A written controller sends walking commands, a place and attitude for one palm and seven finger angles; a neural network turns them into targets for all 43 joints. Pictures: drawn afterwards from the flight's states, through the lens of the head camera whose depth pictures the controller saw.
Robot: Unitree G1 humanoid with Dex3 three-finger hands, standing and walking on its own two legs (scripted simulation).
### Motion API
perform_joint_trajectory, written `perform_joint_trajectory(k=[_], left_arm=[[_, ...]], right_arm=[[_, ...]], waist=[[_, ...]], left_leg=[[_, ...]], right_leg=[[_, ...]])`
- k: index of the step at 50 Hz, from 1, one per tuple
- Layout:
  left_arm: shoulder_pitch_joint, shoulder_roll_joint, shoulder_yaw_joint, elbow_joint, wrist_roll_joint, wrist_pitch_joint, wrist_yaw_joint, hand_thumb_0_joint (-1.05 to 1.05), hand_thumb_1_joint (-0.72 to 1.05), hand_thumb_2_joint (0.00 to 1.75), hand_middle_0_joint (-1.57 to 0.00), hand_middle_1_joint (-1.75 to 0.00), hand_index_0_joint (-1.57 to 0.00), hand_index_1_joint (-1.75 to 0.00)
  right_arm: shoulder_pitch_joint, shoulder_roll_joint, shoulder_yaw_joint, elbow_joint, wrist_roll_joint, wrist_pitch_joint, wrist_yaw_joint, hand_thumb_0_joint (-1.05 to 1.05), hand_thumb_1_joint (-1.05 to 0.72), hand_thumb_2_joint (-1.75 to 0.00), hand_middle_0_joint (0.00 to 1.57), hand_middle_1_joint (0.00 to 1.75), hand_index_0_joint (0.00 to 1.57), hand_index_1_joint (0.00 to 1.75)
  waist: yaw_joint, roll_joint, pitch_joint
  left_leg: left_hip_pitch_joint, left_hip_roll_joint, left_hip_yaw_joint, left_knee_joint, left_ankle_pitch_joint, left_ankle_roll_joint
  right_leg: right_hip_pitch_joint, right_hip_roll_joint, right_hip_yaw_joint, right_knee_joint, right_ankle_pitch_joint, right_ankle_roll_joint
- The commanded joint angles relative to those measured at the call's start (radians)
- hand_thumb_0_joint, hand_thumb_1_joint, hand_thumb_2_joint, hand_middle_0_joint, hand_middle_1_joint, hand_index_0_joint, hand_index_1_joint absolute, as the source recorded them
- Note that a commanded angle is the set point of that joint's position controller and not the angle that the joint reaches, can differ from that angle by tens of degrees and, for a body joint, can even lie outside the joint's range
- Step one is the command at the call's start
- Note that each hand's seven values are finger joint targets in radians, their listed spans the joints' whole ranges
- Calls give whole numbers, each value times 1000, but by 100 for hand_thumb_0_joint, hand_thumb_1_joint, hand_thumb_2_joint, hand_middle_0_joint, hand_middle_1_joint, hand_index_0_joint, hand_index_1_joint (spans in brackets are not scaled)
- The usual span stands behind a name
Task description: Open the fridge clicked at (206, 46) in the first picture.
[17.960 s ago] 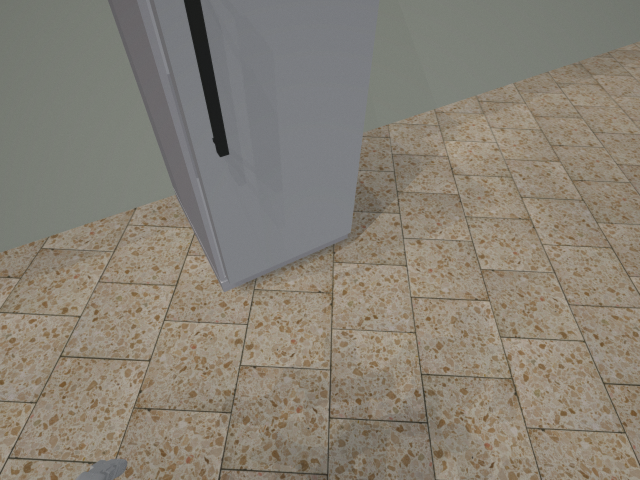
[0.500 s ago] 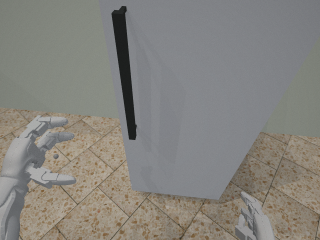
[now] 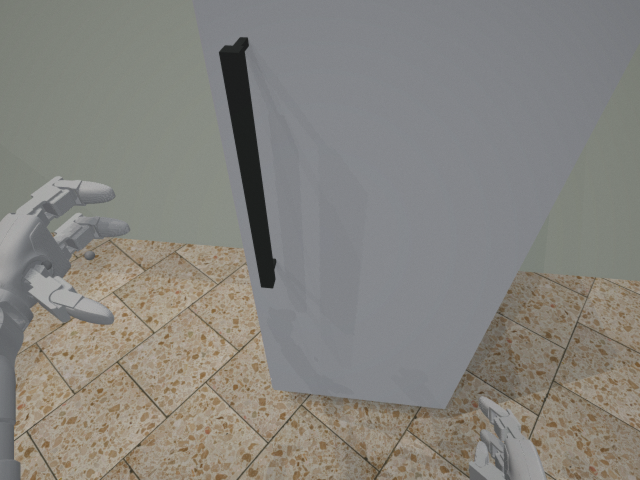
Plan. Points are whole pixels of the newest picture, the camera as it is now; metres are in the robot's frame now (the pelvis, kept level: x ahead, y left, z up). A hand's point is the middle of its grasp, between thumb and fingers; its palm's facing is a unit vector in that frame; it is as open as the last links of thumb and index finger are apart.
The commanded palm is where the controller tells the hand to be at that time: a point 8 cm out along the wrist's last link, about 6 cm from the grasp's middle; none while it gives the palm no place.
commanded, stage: raise the hand to about handle height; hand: left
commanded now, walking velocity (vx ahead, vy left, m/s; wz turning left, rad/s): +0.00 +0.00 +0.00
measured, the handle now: (257, 186) +0.50 +0.15 +0.12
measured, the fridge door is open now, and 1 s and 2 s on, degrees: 0 0 0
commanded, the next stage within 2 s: move the hooked fingers beside the handle in 0.40 s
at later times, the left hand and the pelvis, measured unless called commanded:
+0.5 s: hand (117, 256) +0.29 +0.25 +0.18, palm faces +0.04 -1.00 -0.06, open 13.9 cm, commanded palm +0.26 +0.30 +0.18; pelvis +0.01 -0.02 +0.00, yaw -1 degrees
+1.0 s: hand (154, 222) +0.35 +0.24 +0.17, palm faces +0.01 -1.00 -0.03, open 13.9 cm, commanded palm +0.32 +0.29 +0.18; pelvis +0.01 -0.01 +0.00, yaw -1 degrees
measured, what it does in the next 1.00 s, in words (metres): stands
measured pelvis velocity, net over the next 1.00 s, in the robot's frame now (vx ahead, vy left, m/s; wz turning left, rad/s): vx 0.01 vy -0.01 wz -0.02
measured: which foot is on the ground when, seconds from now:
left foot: down 0.00-1.00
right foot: down 0.00-1.00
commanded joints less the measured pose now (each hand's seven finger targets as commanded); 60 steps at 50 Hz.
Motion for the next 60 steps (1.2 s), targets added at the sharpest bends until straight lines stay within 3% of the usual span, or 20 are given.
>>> perform_joint_trajectory(k=[1,8,10,12,15,17,19,23,25,31,32,34,36,46,47,52,53,56,57,60], left_arm=[[-222,229,76,-168,-27,-35,-11,0,-50,30,-30,-120,-30,-120],[-263,277,131,-264,-27,-85,22,0,-50,30,-30,-120,-30,-120],[-266,269,125,-258,-23,-85,25,0,-50,30,-30,-120,-30,-120],[-255,269,125,-240,-24,-83,27,0,-50,30,-30,-120,-30,-120],[-264,250,103,-229,-19,-69,21,0,-50,30,-30,-120,-30,-120],[-241,250,106,-208,-27,-62,17,0,-50,30,-30,-120,-30,-120],[-261,248,101,-226,-25,-61,13,0,-50,30,-30,-120,-30,-120],[-243,254,110,-201,-32,-60,11,0,-50,30,-30,-120,-30,-120],[-249,253,112,-201,-31,-58,11,0,-50,30,-30,-120,-30,-120],[-404,238,53,-133,-9,-71,26,0,-50,30,-30,-120,-30,-120],[-422,237,42,-126,-9,-78,28,0,-50,30,-30,-120,-30,-120],[-463,225,21,-130,2,-85,31,0,-50,30,-30,-120,-30,-120],[-493,235,18,-80,13,-89,37,0,-50,30,-30,-120,-30,-120],[-488,261,58,-9,35,-81,75,0,-50,30,-30,-120,-30,-120],[-474,279,76,-3,33,-82,78,0,-50,30,-30,-120,-30,-120],[-547,214,9,-32,36,-89,73,0,-50,30,-30,-120,-30,-120],[-541,250,41,-8,38,-87,78,0,-50,30,-30,-120,-30,-120],[-592,215,2,-3,45,-93,81,0,-50,30,-30,-120,-30,-120],[-584,229,15,15,41,-96,82,0,-50,30,-30,-120,-30,-120],[-632,235,10,17,51,-97,86,0,-50,30,-30,-120,-30,-120]], right_arm=[[-142,-128,-66,-181,4,-55,6,0,-90,-90,20,30,20,30],[-143,-121,-72,-180,-4,-55,3,0,-90,-90,20,30,20,30],[-143,-116,-70,-179,-4,-53,0,0,-90,-90,20,30,20,30],[-138,-117,-72,-175,-4,-50,-2,0,-90,-90,20,30,20,30],[-143,-116,-73,-179,0,-46,-5,0,-90,-90,20,30,20,30],[-143,-119,-73,-177,-1,-41,-4,0,-90,-90,20,30,20,30],[-150,-119,-72,-181,2,-39,-2,0,-90,-90,20,30,20,30],[-149,-119,-73,-183,2,-32,-2,0,-90,-90,20,30,20,30],[-151,-118,-73,-185,3,-32,-2,0,-90,-90,20,30,20,30],[-139,-122,-71,-167,6,-25,-16,0,-90,-90,20,30,20,30],[-136,-124,-72,-162,5,-24,-17,0,-90,-90,20,30,20,30],[-144,-121,-70,-168,4,-26,-20,0,-90,-90,20,30,20,30],[-135,-124,-70,-158,5,-22,-23,0,-90,-90,20,30,20,30],[-117,-126,-74,-170,-1,-6,-4,0,-90,-90,20,30,20,30],[-110,-129,-75,-171,-3,-1,-2,0,-90,-90,20,30,20,30],[-100,-125,-80,-176,0,7,0,0,-90,-90,20,30,20,30],[-92,-132,-83,-169,0,11,-2,0,-90,-90,20,30,20,30],[-84,-134,-84,-161,0,15,-6,0,-90,-90,20,30,20,30],[-75,-135,-86,-157,-1,17,-5,0,-90,-90,20,30,20,30],[-77,-136,-87,-154,-2,23,-7,0,-90,-90,20,30,20,30]], waist=[[5,14,-141],[8,31,-183],[7,76,-178],[8,27,-166],[1,65,-168],[5,10,-156],[5,47,-172],[4,-10,-168],[6,9,-173],[-26,27,-137],[-25,5,-137],[-24,55,-171],[-30,31,-162],[-2,29,-223],[5,-6,-230],[-22,29,-230],[-20,27,-226],[-38,30,-227],[-34,-6,-228],[-38,37,-246]], left_leg=[[180,2,-68,-75,-1,5],[209,-1,-47,-50,78,11],[213,-3,-40,-49,78,10],[206,1,-39,-44,84,11],[214,-4,-38,-46,77,11],[197,0,-36,-39,82,12],[205,-5,-34,-38,97,12],[189,-4,-32,-31,90,14],[193,-5,-34,-31,90,13],[192,-4,-43,-41,17,13],[192,0,-43,-37,25,14],[204,-5,-47,-42,19,14],[201,-3,-51,-47,7,14],[198,1,-42,-51,80,11],[187,2,-41,-46,101,12],[221,6,-35,-36,129,14],[208,6,-38,-41,115,12],[228,9,-43,-45,101,12],[222,10,-41,-40,108,15],[228,7,-42,-39,109,13]], right_leg=[[-152,15,22,-95,83,-9],[-116,12,35,-84,173,-5],[-122,9,40,-84,180,-4],[-115,9,42,-89,191,0],[-127,7,45,-87,192,1],[-117,3,52,-92,205,6],[-116,3,47,-80,228,5],[-118,1,55,-82,234,14],[-123,3,51,-77,227,11],[-176,7,52,-97,121,7],[-170,6,54,-98,126,7],[-167,3,55,-91,118,2],[-176,7,47,-93,99,1],[-124,7,40,-70,186,-7],[-103,7,39,-68,207,-7],[-138,14,36,-63,233,-8],[-137,15,36,-63,220,-8],[-164,17,33,-66,194,-9],[-155,18,33,-70,201,-8],[-158,14,38,-66,205,-10]])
